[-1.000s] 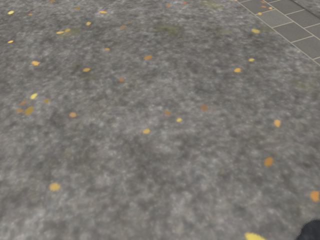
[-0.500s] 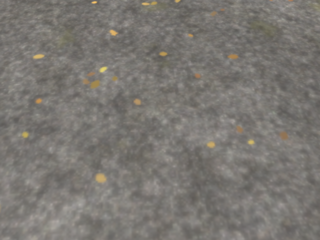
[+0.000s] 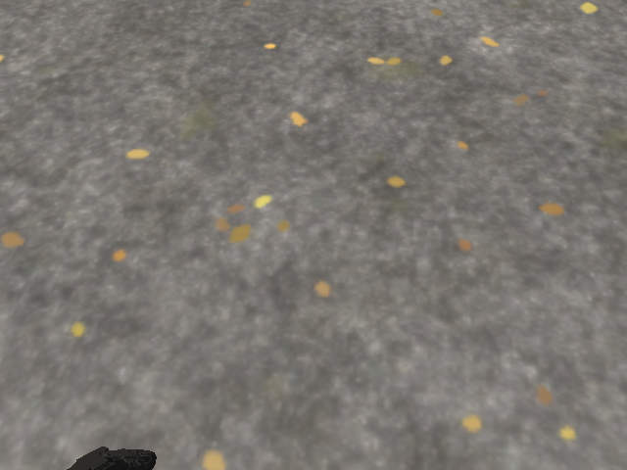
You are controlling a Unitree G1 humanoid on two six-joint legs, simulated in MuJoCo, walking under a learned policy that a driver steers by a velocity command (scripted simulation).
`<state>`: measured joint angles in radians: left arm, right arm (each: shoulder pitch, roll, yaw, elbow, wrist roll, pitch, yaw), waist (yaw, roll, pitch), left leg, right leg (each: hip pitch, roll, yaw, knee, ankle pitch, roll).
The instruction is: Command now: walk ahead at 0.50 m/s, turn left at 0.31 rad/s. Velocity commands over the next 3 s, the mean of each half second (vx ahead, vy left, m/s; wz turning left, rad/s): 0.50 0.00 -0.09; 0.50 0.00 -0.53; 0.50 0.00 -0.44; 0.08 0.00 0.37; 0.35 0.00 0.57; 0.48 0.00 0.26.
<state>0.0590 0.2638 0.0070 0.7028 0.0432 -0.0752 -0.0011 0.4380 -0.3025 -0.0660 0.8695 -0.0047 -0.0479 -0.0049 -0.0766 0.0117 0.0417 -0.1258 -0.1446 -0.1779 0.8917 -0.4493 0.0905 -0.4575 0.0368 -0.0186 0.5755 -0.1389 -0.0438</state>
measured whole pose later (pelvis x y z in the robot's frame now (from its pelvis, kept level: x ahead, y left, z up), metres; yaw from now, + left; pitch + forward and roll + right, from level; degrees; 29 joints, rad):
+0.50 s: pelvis +0.26 +0.03 +0.01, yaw -6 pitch +1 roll -1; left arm 0.44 0.25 0.05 0.92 0.00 -0.05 -0.01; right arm 0.07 -0.23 0.00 0.73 -0.05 -0.08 0.00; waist 0.07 -0.01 0.03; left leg -0.39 0.00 0.05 0.55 -0.18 0.05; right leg -0.23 0.05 0.06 0.89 -0.45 -0.07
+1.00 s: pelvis +0.49 -0.06 -0.01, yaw -24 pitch +1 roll +0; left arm 0.05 0.25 0.05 0.73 0.04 -0.02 -0.05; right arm 0.40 -0.24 -0.04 0.91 -0.02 -0.05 -0.01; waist -0.05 0.00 0.06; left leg -0.10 0.10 0.20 0.91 -0.50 -0.02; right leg -0.47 0.06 -0.10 0.64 -0.19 -0.15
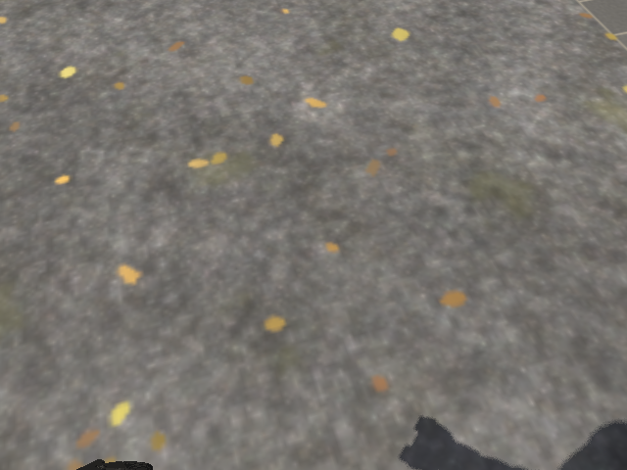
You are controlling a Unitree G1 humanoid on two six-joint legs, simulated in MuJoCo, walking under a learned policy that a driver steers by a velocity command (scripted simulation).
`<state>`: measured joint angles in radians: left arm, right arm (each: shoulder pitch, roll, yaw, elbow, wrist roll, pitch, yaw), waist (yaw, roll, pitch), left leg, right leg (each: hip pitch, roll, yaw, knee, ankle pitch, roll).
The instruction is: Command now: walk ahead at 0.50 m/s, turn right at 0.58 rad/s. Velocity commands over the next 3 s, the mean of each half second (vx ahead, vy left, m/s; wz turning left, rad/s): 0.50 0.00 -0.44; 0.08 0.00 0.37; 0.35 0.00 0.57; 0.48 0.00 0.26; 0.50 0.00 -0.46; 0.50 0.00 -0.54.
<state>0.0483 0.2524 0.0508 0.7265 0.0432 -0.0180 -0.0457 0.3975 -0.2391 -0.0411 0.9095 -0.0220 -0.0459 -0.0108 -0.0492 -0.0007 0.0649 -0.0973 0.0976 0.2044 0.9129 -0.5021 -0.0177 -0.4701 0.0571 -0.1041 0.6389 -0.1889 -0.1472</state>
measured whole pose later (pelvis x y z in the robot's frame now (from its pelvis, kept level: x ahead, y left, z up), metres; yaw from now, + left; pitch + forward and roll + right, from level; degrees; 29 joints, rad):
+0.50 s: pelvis +0.28 +0.00 +0.01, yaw -12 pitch +1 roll -1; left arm 0.46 0.29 0.06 0.89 0.02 -0.06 0.01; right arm 0.05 -0.25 -0.02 0.72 -0.03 -0.05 0.02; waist 0.08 0.01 0.03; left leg -0.46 -0.01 0.05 0.51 -0.08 0.07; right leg 0.09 0.13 0.15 0.36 -0.43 -0.10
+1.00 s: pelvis +0.38 -0.01 +0.03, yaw +3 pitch +1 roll -1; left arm 0.12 0.28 0.03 0.76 0.03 0.07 0.03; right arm 0.29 -0.29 -0.07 0.80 -0.02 0.05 -0.01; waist -0.05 -0.02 0.04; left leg -0.28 -0.15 -0.20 0.42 -0.13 0.08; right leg -0.48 0.03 0.09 0.91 -0.36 0.05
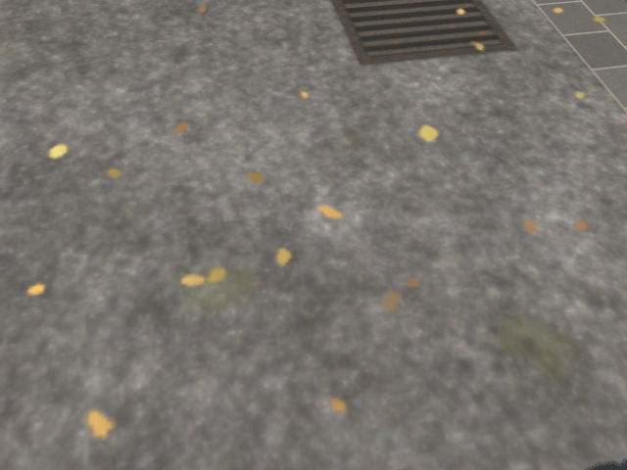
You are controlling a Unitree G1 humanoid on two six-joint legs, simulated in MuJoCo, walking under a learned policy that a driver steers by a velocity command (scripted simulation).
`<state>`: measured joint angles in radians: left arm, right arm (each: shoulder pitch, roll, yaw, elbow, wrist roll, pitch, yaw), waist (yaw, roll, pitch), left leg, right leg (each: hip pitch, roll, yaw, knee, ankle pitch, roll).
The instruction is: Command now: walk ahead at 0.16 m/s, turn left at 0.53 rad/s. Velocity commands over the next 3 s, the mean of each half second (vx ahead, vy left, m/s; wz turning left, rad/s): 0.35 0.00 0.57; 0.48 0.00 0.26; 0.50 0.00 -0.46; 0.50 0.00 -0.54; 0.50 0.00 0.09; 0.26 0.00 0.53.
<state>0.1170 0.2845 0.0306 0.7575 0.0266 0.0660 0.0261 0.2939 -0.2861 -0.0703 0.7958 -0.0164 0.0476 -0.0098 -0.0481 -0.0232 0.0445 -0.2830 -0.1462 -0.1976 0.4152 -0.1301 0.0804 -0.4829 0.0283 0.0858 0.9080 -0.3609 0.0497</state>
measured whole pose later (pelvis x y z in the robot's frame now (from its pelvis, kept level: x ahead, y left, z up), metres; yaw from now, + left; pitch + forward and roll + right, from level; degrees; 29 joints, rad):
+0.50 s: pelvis +0.13 -0.01 -0.01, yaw +18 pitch +2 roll +0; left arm 0.44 0.24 0.03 0.88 0.02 -0.07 0.01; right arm 0.13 -0.29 -0.06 0.75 -0.04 0.03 0.09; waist 0.07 0.06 0.02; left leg -0.64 0.02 0.00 0.84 -0.15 0.00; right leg 0.10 0.01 -0.13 0.20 -0.33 -0.03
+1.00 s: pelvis +0.37 +0.13 +0.00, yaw +23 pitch +0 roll +1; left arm 0.20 0.26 0.03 0.82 0.02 -0.02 -0.04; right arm 0.36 -0.25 -0.03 0.90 -0.02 -0.08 0.01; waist -0.02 -0.04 0.04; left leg 0.08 -0.13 0.06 0.16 -0.25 0.12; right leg -0.70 -0.09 0.00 0.82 -0.01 -0.03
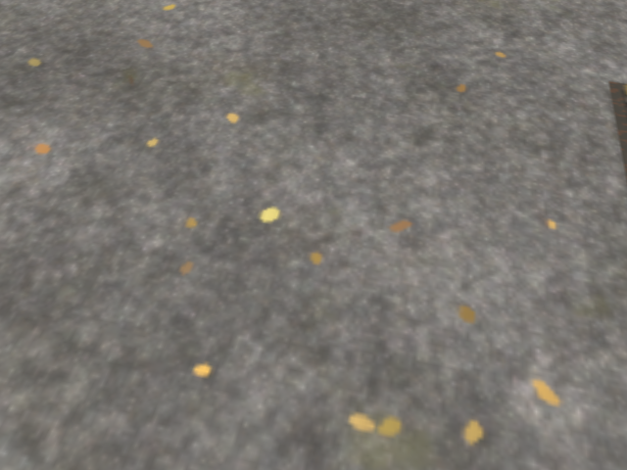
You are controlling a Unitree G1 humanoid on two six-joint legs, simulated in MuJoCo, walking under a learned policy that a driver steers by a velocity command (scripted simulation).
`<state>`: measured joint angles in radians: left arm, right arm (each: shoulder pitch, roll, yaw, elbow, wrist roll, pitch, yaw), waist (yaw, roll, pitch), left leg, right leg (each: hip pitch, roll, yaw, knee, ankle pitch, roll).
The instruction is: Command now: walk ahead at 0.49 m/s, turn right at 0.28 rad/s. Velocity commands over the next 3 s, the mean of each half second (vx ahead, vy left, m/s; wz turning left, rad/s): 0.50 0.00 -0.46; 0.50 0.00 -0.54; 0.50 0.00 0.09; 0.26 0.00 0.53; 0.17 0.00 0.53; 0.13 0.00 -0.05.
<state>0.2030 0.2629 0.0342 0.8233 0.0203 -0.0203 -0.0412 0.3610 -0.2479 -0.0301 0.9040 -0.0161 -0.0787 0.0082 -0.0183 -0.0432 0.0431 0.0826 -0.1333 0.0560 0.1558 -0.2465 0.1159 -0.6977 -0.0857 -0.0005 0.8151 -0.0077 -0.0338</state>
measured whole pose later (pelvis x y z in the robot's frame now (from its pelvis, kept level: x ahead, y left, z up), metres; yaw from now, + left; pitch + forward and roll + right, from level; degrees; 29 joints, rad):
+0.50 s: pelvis +0.29 -0.04 +0.00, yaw -16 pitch +1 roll +0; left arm 0.39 0.28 0.06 0.88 0.00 -0.04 -0.01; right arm 0.10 -0.27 0.00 0.75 -0.04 -0.03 0.02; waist 0.05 0.03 0.04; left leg -0.66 0.11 -0.06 0.80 -0.09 -0.06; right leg -0.08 0.16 0.12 0.30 -0.23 -0.13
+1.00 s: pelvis +0.56 -0.09 +0.01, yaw -33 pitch +1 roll +1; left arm 0.14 0.30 0.05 0.75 0.04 0.00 -0.06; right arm 0.40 -0.26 -0.03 0.86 -0.02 -0.09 0.01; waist -0.05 -0.05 0.02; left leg -0.05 -0.01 0.15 0.26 -0.23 0.03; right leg -0.64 -0.03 0.05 0.92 -0.14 -0.03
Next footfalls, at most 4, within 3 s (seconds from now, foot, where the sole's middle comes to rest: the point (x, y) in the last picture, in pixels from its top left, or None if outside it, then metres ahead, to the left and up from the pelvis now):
0.16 right None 0.26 -0.08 -0.78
0.66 left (313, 417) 0.59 0.00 -0.78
1.18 right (452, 373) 0.70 -0.32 -0.78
1.70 left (419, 258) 1.03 -0.28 -0.78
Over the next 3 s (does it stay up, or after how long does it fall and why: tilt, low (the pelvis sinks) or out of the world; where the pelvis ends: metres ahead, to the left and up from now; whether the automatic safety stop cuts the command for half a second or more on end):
stays up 1.08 -0.32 0.00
